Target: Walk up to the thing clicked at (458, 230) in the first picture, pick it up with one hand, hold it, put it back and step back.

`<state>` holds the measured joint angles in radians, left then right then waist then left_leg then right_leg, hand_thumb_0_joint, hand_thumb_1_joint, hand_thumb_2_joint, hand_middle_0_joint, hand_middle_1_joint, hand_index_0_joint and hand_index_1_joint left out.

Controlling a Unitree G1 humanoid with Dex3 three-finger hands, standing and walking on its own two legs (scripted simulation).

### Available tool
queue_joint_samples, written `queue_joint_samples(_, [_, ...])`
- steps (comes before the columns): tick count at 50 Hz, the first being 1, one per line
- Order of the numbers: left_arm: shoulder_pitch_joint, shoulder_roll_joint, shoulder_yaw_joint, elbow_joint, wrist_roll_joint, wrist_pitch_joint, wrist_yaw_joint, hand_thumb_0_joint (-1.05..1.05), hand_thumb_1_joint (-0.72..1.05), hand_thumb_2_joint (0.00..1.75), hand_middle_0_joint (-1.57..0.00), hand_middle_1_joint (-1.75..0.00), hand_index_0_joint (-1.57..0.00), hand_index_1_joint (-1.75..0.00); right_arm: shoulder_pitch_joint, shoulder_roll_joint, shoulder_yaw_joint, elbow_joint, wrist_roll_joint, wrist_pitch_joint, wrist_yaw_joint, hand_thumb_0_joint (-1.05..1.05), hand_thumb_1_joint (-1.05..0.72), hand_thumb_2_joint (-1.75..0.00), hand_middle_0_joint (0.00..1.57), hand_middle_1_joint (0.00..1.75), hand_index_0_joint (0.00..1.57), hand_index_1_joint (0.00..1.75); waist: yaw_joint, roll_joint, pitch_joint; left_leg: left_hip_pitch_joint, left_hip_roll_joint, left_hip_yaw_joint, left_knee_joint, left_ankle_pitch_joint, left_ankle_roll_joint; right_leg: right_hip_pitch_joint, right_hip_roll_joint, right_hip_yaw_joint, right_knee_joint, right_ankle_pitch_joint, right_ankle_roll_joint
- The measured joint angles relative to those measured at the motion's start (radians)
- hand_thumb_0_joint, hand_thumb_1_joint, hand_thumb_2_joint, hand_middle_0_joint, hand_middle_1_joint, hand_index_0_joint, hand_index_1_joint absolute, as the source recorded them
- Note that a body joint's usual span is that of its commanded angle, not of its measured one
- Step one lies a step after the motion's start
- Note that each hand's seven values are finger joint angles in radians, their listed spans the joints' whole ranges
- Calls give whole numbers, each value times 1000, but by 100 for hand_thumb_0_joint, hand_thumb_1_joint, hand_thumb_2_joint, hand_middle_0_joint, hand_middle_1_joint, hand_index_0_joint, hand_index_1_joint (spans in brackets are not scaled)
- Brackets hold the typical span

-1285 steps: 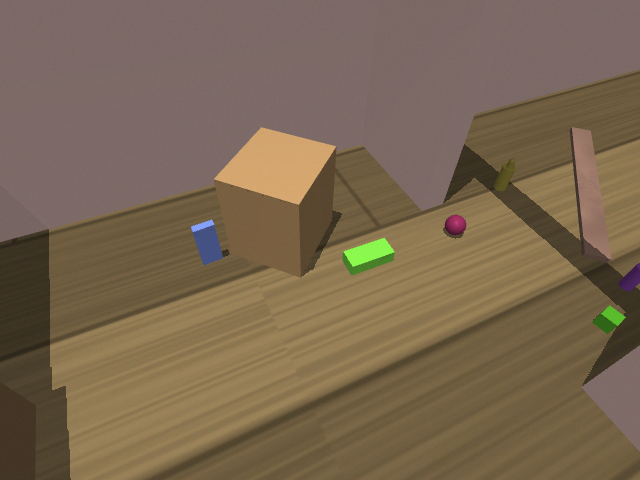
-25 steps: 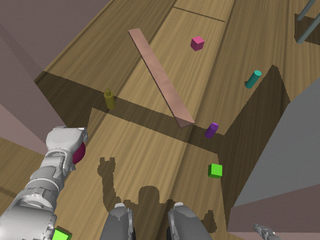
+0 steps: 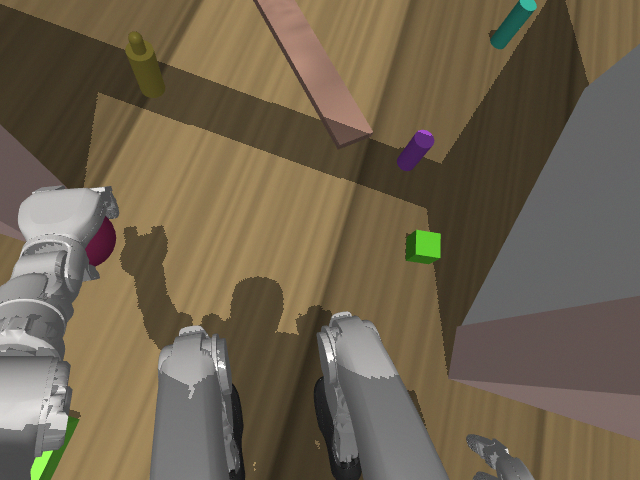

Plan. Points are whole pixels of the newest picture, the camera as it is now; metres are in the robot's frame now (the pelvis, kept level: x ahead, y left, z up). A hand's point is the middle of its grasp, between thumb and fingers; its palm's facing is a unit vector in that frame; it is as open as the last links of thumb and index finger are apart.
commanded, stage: crouch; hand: left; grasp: from above
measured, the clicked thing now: (80, 238) +0.45 +0.27 -0.16
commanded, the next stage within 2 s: lower in 0.88 s
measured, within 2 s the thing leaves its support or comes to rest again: neither
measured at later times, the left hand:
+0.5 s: hand (102, 247) +0.46 +0.27 -0.24, palm faces -0.45 -0.05 -0.89, open 10.2 cm
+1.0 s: hand (109, 248) +0.47 +0.28 -0.28, palm faces -0.45 -0.05 -0.89, open 10.3 cm
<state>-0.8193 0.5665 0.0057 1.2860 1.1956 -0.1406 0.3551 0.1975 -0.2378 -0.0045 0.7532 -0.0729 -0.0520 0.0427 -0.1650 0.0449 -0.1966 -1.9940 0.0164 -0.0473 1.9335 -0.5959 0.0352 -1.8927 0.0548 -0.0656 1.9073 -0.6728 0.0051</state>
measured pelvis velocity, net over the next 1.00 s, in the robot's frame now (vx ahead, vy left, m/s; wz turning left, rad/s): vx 0.00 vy -0.01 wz -0.09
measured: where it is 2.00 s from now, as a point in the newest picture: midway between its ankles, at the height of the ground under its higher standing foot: (285, 451)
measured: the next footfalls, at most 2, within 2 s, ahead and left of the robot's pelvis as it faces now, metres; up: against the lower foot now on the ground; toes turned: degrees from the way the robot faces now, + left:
none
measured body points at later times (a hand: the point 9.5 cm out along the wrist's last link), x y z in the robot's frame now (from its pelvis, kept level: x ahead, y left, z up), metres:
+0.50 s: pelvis +0.00 -0.01 -0.07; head +0.25 +0.05 +0.30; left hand +0.48 +0.27 -0.19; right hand +0.06 -0.28 -0.19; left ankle +0.09 +0.11 -0.43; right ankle +0.08 -0.12 -0.43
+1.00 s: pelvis +0.00 -0.01 -0.12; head +0.24 +0.05 +0.26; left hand +0.49 +0.28 -0.23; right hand +0.04 -0.28 -0.23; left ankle +0.09 +0.11 -0.43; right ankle +0.08 -0.12 -0.43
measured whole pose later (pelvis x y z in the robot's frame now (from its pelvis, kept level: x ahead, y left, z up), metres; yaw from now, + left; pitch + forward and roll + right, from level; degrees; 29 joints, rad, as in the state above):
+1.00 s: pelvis +0.00 -0.01 -0.12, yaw -5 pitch +35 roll -8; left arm -0.95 0.77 0.09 1.43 1.23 -0.21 0.37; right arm 0.14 -0.27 0.08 0.75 -0.13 -0.04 0.12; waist -0.21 -0.02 -0.06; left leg -2.29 0.05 -0.12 2.33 -0.66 0.02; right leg -2.18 0.09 -0.14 2.27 -0.71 -0.01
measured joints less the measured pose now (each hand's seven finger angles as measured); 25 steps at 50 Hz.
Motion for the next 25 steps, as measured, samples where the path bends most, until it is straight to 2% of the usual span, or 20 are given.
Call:
queue_joint_samples(10, [-39,47,27,34,10,-18,17,3,-10,65,-50,-75,-64,-76,-52,-3,3,-5,-24,-7,37,0,-91,-90,20,29,20,30,1,-34,33,-99,14,-24,120,-37,-8,-95,16,-25,109,-30,-10])
queue_joint_samples(25, [-85,111,62,81,29,-44,21,2,-9,61,-51,-74,-65,-74,-55,-4,21,-1,-43,7,68,0,-92,-90,20,29,20,30,-17,-46,77,-199,29,-35,255,-68,-8,-196,29,-39,238,-55,-10])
